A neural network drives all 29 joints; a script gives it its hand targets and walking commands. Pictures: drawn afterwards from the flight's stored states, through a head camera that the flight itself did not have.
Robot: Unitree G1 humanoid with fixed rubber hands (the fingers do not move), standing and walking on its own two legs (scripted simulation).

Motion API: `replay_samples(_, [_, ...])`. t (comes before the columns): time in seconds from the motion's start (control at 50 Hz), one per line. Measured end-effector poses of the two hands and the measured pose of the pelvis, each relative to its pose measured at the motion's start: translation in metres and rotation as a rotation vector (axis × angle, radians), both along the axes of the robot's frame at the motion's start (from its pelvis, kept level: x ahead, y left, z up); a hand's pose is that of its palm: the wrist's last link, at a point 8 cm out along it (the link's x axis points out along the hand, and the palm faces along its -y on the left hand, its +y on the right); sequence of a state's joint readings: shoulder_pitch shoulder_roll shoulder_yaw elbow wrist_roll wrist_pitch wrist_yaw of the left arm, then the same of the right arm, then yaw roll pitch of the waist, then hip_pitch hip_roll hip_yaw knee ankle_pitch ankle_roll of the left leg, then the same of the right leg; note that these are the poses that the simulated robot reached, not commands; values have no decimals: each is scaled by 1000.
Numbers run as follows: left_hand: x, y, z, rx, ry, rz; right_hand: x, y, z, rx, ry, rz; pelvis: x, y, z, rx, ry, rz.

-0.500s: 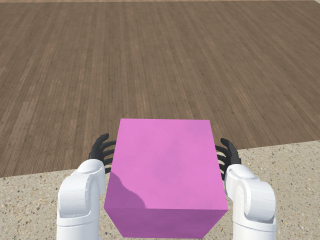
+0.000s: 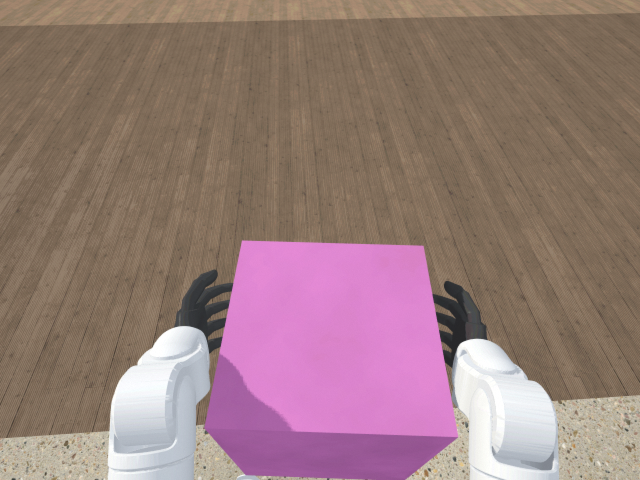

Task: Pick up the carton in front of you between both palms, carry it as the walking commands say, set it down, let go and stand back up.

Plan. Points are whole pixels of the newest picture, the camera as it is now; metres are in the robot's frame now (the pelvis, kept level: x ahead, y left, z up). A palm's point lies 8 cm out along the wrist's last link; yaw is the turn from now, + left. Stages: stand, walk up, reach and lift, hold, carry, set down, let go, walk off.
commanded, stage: carry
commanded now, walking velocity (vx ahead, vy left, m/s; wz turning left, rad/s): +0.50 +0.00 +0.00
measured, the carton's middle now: (328, 368) +0.26 +0.00 +0.02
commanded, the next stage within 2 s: none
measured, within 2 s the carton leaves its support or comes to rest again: neither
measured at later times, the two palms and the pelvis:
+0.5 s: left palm (236, 127) +0.64 +0.16 +0.13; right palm (413, 131) +0.63 -0.14 +0.13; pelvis +0.34 +0.02 +0.00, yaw -2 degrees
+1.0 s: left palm (277, 29) +1.05 +0.13 +0.15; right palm (401, 32) +1.05 -0.17 +0.15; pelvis +0.66 -0.01 +0.00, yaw -2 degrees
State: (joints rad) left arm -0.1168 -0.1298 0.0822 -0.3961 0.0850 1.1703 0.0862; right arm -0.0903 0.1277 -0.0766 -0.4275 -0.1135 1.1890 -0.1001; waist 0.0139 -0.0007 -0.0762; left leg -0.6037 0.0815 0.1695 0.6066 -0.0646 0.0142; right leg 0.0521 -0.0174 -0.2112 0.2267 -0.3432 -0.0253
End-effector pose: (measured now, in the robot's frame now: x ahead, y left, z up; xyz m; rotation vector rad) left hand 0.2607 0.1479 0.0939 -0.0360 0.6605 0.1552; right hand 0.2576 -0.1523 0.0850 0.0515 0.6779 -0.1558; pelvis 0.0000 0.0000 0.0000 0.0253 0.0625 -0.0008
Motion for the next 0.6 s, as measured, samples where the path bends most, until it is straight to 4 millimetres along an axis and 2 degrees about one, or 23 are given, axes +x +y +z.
replay_samples(0.12, [110,14,-20,-41,-15,-34,99,14,-9,-29,-14,-45,99,23,-26,7,-22,-38])
replay_samples(0.22, [177,18,-23,-38,86,-63,155,19,-12,-17,87,-83,155,35,-6,-25,-5,-60])
replay_samples(0.3, [228,19,-10,-48,70,-70,205,21,3,-21,71,-95,202,38,6,-49,7,-53])
replay_samples(0.38, [282,20,9,-61,3,-49,265,21,24,-20,3,-82,253,33,11,-57,12,-42])
replay_samples(0.48, [359,15,32,-68,-96,-7,352,15,45,0,-96,-57,324,20,4,-45,4,-29])
replay_samples(0.6, [481,-4,50,20,-153,-8,484,-4,51,-25,-152,20,415,-5,-27,-31,-24,-3])
